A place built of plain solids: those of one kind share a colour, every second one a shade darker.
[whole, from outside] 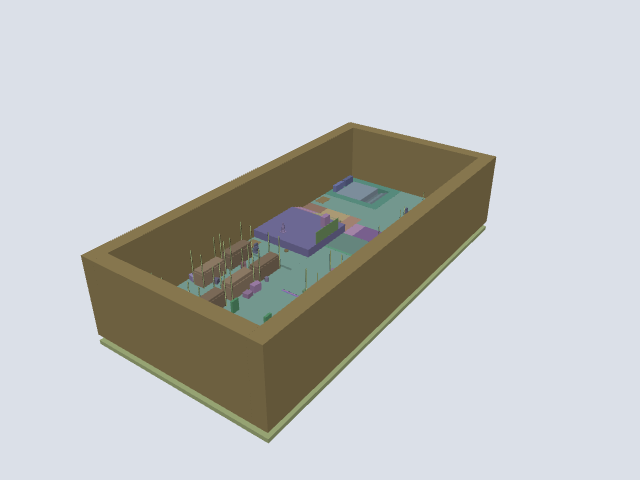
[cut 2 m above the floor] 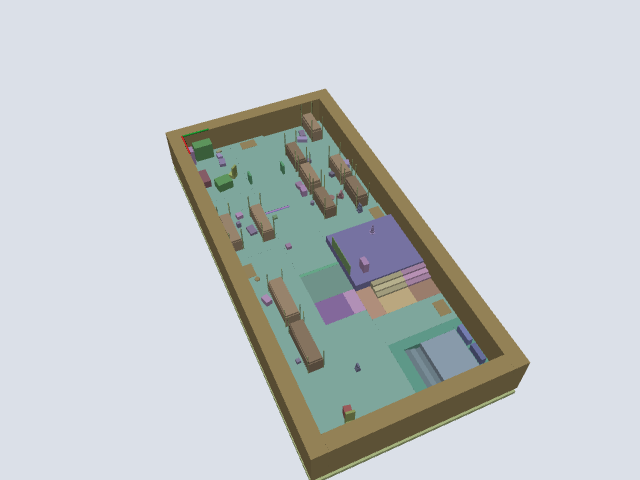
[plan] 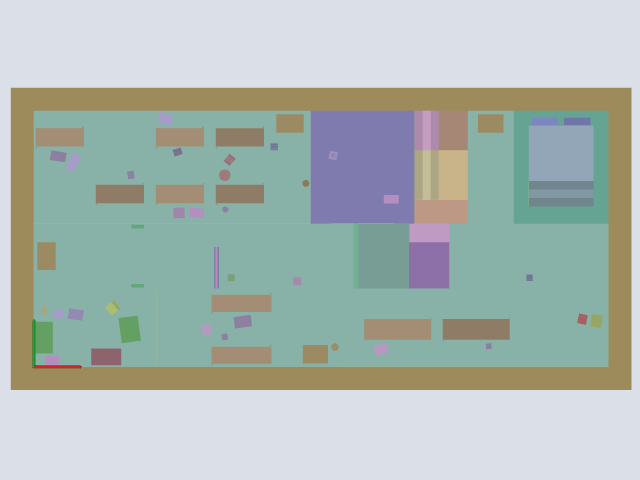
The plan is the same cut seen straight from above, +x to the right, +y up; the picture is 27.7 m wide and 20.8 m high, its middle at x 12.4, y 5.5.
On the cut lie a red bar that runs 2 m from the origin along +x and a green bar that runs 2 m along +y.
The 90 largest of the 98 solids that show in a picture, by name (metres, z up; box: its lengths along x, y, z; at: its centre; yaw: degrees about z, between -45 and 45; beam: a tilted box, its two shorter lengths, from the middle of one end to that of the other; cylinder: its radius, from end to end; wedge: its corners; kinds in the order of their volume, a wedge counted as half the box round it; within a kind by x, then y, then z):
{
 "wall_1": {"box": [1.0, 11.1, 5.5], "at": [-0.5, 5.55, 1.75]},
 "wall_2": {"box": [26.9, 1.0, 5.5], "at": [12.45, -0.5, 1.75]},
 "wall_3": {"box": [26.9, 1.0, 5.5], "at": [12.45, 11.6, 1.75]},
 "wall_4": {"box": [1.0, 11.1, 5.5], "at": [25.4, 5.55, 1.75]},
 "floor_1": {"box": [5.3, 3.4, 1.0], "at": [2.65, 1.7, -0.5]},
 "floor_2": {"box": [10.2, 4.9, 0.84], "at": [5.1, 8.65, -0.58]},
 "floor_3": {"box": [1.6, 3.4, 1.0], "at": [6.1, 1.7, -0.5]},
 "floor_4": {"box": [13.85, 2.8, 1.0], "at": [6.92, 4.8, -0.5]},
 "floor_5": {"box": [4.2, 3.4, 1.0], "at": [9.0, 1.7, -0.5]},
 "floor_6": {"box": [1.8, 4.9, 1.0], "at": [11.1, 8.65, -0.5]},
 "floor_7": {"box": [2.2, 3.4, 1.0], "at": [12.2, 1.7, -0.5]},
 "floor_8": {"box": [2.2, 2.8, 1.0], "at": [15.16, 4.8, -0.5]},
 "floor_9": {"box": [11.6, 3.4, 1.15], "at": [19.1, 1.7, -0.42]},
 "floor_10": {"box": [2.0, 4.9, 1.0], "at": [19.8, 8.65, -0.5]},
 "floor_11": {"box": [6.9, 2.8, 1.0], "at": [21.45, 4.8, -0.5]},
 "floor_base_1": {"box": [26.9, 13.1, 0.3], "at": [12.45, 5.55, -1.57]},
 "floor_deck_1": {"box": [4.5, 4.9, 1.6], "at": [14.25, 8.65, -0.2]},
 "piece_1": {"box": [2.1, 0.8, 0.95], "at": [1.13, 9.95, 0.32]},
 "piece_2": {"box": [2.02, 0.72, 0.21], "at": [1.13, 9.95, 0.9]},
 "piece_3": {"box": [2.1, 0.8, 0.95], "at": [3.73, 7.5, 0.32]},
 "piece_4": {"box": [2.02, 0.72, 0.16], "at": [3.73, 7.5, 0.87]},
 "piece_5": {"box": [2.1, 0.8, 0.95], "at": [6.33, 7.5, 0.32]},
 "piece_6": {"box": [2.02, 0.72, 0.25], "at": [6.33, 7.5, 0.92]},
 "piece_7": {"box": [2.1, 0.8, 0.95], "at": [6.33, 9.95, 0.32]},
 "piece_8": {"box": [2.02, 0.72, 0.15], "at": [6.33, 9.95, 0.86]},
 "piece_9": {"box": [2.1, 0.8, 0.95], "at": [8.93, 7.5, 0.32]},
 "piece_10": {"box": [2.02, 0.72, 0.13], "at": [8.93, 7.5, 0.85]},
 "piece_11": {"box": [2.1, 0.8, 0.95], "at": [8.93, 9.95, 0.32]},
 "piece_12": {"box": [2.02, 0.72, 0.24], "at": [8.93, 9.95, 0.91]},
 "piece_13": {"box": [2.6, 0.75, 0.92], "at": [9.0, 0.51, 0.46]},
 "piece_14": {"box": [2.52, 0.67, 0.14], "at": [9.0, 0.51, 0.99]},
 "piece_15": {"box": [2.6, 0.75, 0.92], "at": [9.0, 2.75, 0.46]},
 "piece_16": {"box": [2.52, 0.67, 0.11], "at": [9.0, 2.75, 0.97]},
 "piece_17": {"box": [2.9, 0.9, 0.96], "at": [15.77, 1.63, 0.63]},
 "piece_18": {"box": [2.82, 0.82, 0.15], "at": [15.77, 1.63, 1.19]},
 "piece_19": {"box": [2.9, 0.9, 0.96], "at": [19.17, 1.63, 0.63]},
 "piece_20": {"box": [2.82, 0.82, 0.16], "at": [19.17, 1.63, 1.19]},
 "floor_rim_1": {"box": [0.65, 3.5, 1.0], "at": [21.12, 8.7, -0.5]},
 "floor_rim_2": {"box": [4.1, 0.75, 1.0], "at": [22.85, 6.58, -0.5]},
 "floor_rim_3": {"box": [4.1, 0.65, 1.0], "at": [22.85, 10.78, -0.5]},
 "floor_rim_4": {"box": [0.65, 3.5, 1.0], "at": [24.57, 8.7, -0.5]},
 "floor_fore_1": {"box": [2.3, 1.04, 1.0], "at": [17.65, 6.72, -0.5]},
 "floor_fore_2": {"box": [2.3, 1.71, 1.0], "at": [17.65, 10.24, -0.5]},
 "floor_bridgeW_1": {"box": [2.8, 2.39, 0.65], "at": [22.85, 9.26, -0.33]},
 "floor_hatch_1": {"box": [1.74, 2.0, 1.0], "at": [17.13, 4.4, -0.5]},
 "step_tread_1": {"box": [0.35, 2.15, 1.45], "at": [16.68, 8.31, -0.28]},
 "step_tread_2": {"box": [0.35, 2.15, 1.3], "at": [17.02, 8.31, -0.35]},
 "step_tread_3": {"box": [0.35, 2.15, 1.15], "at": [17.38, 8.31, -0.42]},
 "floor_before_steps_1": {"box": [1.25, 2.15, 1.0], "at": [18.18, 8.31, -0.5]},
 "step_down_1": {"box": [2.8, 0.37, 0.85], "at": [22.85, 7.13, -0.57]},
 "step_down_2": {"box": [2.8, 0.37, 0.7], "at": [22.85, 7.5, -0.65]},
 "step_down_3": {"box": [2.8, 0.37, 0.55], "at": [22.85, 7.88, -0.72]},
 "pallet_load_1": {"box": [0.75, 1.37, 1.29], "at": [0.45, 1.27, 0.65]},
 "pallet_load_2": {"box": [0.84, 1.1, 0.68], "at": [4.15, 1.63, 0.34], "yaw": 7.7},
 "floor_hatch_cover_1": {"box": [1.74, 0.8, 0.7], "at": [17.13, 5.8, -0.35]},
 "crate_stack_1": {"box": [0.62, 0.41, 1.31], "at": [0.78, 0.28, 0.66]},
 "crate_stack_2": {"box": [0.63, 0.4, 0.55], "at": [7.05, 6.67, 0.12], "yaw": -5.2},
 "crate_stack_3": {"box": [0.65, 0.37, 0.82], "at": [15.49, 7.27, 1.01], "yaw": -0.2},
 "step_front_1": {"box": [0.35, 1.71, 0.5], "at": [16.68, 10.24, 0.2]},
 "step_front_2": {"box": [0.35, 1.71, 0.35], "at": [17.02, 10.24, 0.12]},
 "step_front_3": {"box": [0.35, 1.71, 0.2], "at": [17.38, 10.24, 0.05]},
 "sack_pile_1": {"box": [1.3, 0.73, 0.6], "at": [3.14, 0.43, 0.3]},
 "floor_gap_cover_1": {"box": [0.21, 2.8, 0.75], "at": [13.96, 4.8, -0.38]},
 "edgeN_1": {"box": [1.15, 0.32, 0.55], "at": [22.15, 10.64, 0.28]},
 "edgeN_2": {"box": [1.15, 0.32, 0.55], "at": [23.55, 10.64, 0.28]},
 "crate_1": {"box": [0.47, 0.33, 0.29], "at": [1.08, 2.29, 0.14], "yaw": 9.8},
 "crate_2": {"box": [0.39, 0.78, 0.31], "at": [1.71, 8.86, -0.01], "yaw": -24.2},
 "crate_3": {"box": [0.64, 0.46, 0.27], "at": [1.81, 2.27, 0.14], "yaw": -8.7},
 "crate_4": {"box": [0.57, 0.45, 0.4], "at": [5.7, 10.75, 0.04], "yaw": -16.4},
 "hand_truck_1": {"box": [0.5, 0.46, 0.27], "at": [3.42, 2.56, 0.14], "yaw": 38.3},
 "hand_truck_2": {"box": [0.14, 0.46, 0.78], "at": [3.56, 2.67, 0.66], "yaw": 38.3},
 "hand_truck_3": {"box": [0.14, 0.54, 0.97], "at": [24.21, 2.01, 0.94], "yaw": -7.3},
 "hand_truck_4": {"box": [0.48, 0.54, 0.3], "at": [24.38, 1.99, 0.3], "yaw": -7.3},
 "carton_1": {"box": [0.49, 0.46, 0.31], "at": [6.29, 6.67, -0.01], "yaw": 3.1},
 "carton_2": {"box": [0.39, 0.44, 0.31], "at": [7.48, 1.62, 0.15], "yaw": 7.1},
 "carton_3": {"box": [0.59, 0.42, 0.4], "at": [15.05, 0.76, 0.35], "yaw": 16.5},
 "low_mat_1": {"box": [0.8, 1.2, 0.06], "at": [0.55, 4.8, -0.02]},
 "low_mat_2": {"box": [1.2, 0.8, 0.06], "at": [11.1, 10.55, -0.02]},
 "low_mat_3": {"box": [1.1, 0.8, 0.06], "at": [12.2, 0.55, -0.02]},
 "low_mat_4": {"box": [1.1, 0.8, 0.06], "at": [19.8, 10.55, -0.02]},
 "neck_1": {"box": [0.55, 0.16, 0.85], "at": [4.5, 3.52, 0.42]},
 "neck_2": {"box": [0.55, 0.16, 0.85], "at": [4.5, 6.08, 0.42]},
 "sack_1": {"box": [0.68, 0.42, 0.21], "at": [1.06, 9.12, -0.06], "yaw": -9.2},
 "sack_2": {"box": [0.75, 0.5, 0.22], "at": [9.05, 1.96, 0.11], "yaw": 7.7},
 "bin_1": {"box": [0.39, 0.43, 0.78], "at": [23.77, 2.07, 0.54], "yaw": -11.9},
 "rail_1": {"box": [2.7, 0.04, 0.93], "at": [14.25, 6.22, 1.06]},
 "bucket_1": {"box": [0.29, 0.34, 0.31], "at": [4.21, 8.31, -0.01], "yaw": 9.2},
 "bucket_2": {"box": [0.37, 0.3, 0.31], "at": [6.23, 9.31, -0.01], "yaw": 17.1},
 "edge_crate_1": {"box": [0.35, 0.35, 0.25], "at": [11.41, 3.71, 0.12]},
 "hose_coil_1": {"cylinder": 0.25, "from": [8.28, 8.3, -0.21], "to": [8.28, 8.3, -0.08]}
}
